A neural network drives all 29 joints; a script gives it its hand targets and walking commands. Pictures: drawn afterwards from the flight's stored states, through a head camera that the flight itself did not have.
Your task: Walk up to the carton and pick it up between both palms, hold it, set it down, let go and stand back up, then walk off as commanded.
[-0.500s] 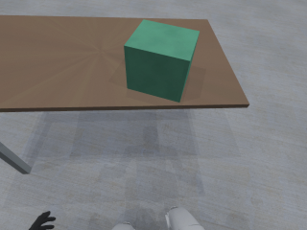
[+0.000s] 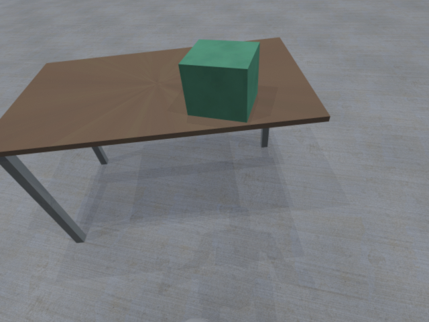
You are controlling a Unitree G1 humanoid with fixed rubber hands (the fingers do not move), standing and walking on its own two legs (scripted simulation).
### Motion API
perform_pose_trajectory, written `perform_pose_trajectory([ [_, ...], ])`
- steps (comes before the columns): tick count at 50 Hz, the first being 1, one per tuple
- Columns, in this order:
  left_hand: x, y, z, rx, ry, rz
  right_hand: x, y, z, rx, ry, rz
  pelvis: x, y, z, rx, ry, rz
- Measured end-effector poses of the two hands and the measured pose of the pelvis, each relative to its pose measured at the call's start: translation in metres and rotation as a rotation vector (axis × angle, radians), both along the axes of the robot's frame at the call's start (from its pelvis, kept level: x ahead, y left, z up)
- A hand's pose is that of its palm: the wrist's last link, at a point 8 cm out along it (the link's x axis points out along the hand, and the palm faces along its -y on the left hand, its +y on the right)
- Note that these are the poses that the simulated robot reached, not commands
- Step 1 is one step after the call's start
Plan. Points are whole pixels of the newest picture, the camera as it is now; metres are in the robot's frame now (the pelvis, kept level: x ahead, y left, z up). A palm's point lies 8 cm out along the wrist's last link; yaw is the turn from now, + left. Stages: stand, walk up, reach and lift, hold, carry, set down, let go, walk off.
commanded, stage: walk off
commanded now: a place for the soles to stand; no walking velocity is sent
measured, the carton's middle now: (222, 80) +0.85 +0.01 +0.03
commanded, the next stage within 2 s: stand in 1.54 s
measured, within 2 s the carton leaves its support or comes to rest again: neither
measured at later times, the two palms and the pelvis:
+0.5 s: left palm out of the picture +0.06 +0.33 -0.09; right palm out of the picture -0.06 -0.30 -0.06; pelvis -0.02 +0.01 +0.03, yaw +1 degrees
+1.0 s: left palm out of the picture +0.12 +0.31 -0.10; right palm (382, 300) +0.21 -0.29 -0.10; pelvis +0.08 -0.01 +0.01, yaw +1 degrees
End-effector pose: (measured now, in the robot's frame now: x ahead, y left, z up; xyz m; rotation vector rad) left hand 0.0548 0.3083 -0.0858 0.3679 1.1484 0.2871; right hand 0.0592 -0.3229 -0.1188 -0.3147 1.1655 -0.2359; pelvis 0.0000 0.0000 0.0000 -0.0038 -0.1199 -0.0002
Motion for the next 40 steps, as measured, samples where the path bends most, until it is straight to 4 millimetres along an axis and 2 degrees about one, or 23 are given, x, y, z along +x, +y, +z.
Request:
perform_pose_trajectory([
  [3, -0.004, 0.014, 0.003, 0.002, -0.047, -0.006, -0.033, 0.007, 0.000, 0.002, 0.045, 0.001, -0.013, 0.009, 0.000, -0.004, 0.012, 0.029],
  [8, -0.008, 0.043, -0.006, 0.005, -0.080, -0.014, -0.086, 0.026, 0.006, -0.026, 0.076, -0.018, -0.033, 0.027, -0.005, 0.022, 0.013, 0.038],
  [12, -0.006, 0.045, -0.005, -0.033, -0.078, -0.033, -0.125, 0.042, 0.022, -0.034, 0.088, -0.059, -0.036, 0.030, 0.008, 0.001, 0.014, 0.050],
  [16, 0.000, 0.037, -0.004, -0.080, -0.096, -0.057, -0.144, 0.048, 0.039, -0.043, 0.107, -0.094, -0.035, 0.029, 0.019, 0.000, 0.016, 0.033],
  [19, 0.002, 0.030, -0.004, -0.105, -0.083, -0.072, -0.145, 0.045, 0.048, -0.046, 0.121, -0.093, -0.033, 0.026, 0.025, -0.006, 0.026, 0.026],
  [24, 0.002, 0.020, -0.006, -0.113, -0.017, -0.068, -0.122, 0.028, 0.057, -0.058, 0.128, -0.076, -0.020, 0.016, 0.029, -0.017, 0.054, 0.016],
  [29, 0.018, 0.002, -0.011, -0.088, 0.027, -0.058, -0.080, 0.001, 0.051, -0.058, 0.116, -0.055, 0.000, -0.005, 0.022, -0.001, 0.088, 0.001],
  [32, 0.035, -0.016, -0.014, -0.074, 0.017, -0.067, -0.048, -0.015, 0.036, -0.049, 0.110, -0.031, 0.010, -0.017, 0.014, -0.032, 0.089, 0.001],
  [34, 0.043, -0.027, -0.012, -0.072, -0.012, -0.069, -0.024, -0.019, 0.029, -0.038, 0.099, -0.006, 0.016, -0.022, 0.012, -0.040, 0.089, 0.010],
  [37, 0.046, -0.036, -0.005, -0.071, -0.026, -0.066, 0.017, -0.017, 0.023, -0.016, 0.053, 0.033, 0.028, -0.024, 0.014, -0.019, 0.081, 0.006],
  [40, 0.043, -0.034, 0.000, -0.058, -0.006, -0.049, 0.059, -0.010, 0.021, 0.002, -0.007, 0.083, 0.040, -0.022, 0.015, -0.015, 0.073, 0.017],
])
